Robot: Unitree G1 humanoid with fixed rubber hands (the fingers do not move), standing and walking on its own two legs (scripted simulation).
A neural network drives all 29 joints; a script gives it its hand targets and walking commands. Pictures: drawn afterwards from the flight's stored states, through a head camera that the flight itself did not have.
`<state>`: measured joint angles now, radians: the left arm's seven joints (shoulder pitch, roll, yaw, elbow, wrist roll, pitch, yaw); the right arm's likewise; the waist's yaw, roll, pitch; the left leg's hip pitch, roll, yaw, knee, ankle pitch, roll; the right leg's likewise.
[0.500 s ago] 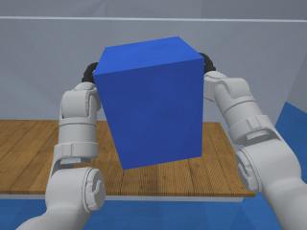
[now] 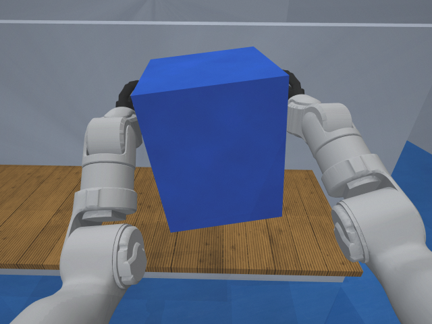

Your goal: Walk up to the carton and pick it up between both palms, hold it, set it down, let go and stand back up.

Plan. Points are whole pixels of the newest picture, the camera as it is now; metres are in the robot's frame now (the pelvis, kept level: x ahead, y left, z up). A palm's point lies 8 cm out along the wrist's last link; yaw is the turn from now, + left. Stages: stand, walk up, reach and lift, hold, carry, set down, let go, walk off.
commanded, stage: hold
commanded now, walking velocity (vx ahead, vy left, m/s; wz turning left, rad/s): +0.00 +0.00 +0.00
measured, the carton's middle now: (213, 135) +0.38 +0.00 +0.26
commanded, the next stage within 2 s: none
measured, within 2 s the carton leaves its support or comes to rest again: neither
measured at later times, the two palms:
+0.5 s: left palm (128, 120) +0.37 +0.15 +0.29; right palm (294, 108) +0.38 -0.14 +0.31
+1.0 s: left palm (127, 119) +0.38 +0.15 +0.29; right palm (293, 108) +0.38 -0.14 +0.31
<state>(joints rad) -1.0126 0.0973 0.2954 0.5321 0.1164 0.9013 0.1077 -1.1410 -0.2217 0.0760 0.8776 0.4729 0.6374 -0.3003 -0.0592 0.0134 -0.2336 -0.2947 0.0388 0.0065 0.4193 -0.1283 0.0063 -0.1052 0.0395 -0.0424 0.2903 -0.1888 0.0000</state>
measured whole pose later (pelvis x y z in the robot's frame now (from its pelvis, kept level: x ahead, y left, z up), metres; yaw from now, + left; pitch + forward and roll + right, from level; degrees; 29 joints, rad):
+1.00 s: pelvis +0.00 +0.00 +0.00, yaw +0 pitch +0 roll -2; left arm -1.01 0.09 0.30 0.52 0.12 0.90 0.11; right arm -1.13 -0.22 0.07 0.87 0.48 0.65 -0.31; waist -0.06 0.01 -0.24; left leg -0.29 0.04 0.01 0.42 -0.13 0.01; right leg -0.10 0.04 -0.04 0.29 -0.19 0.00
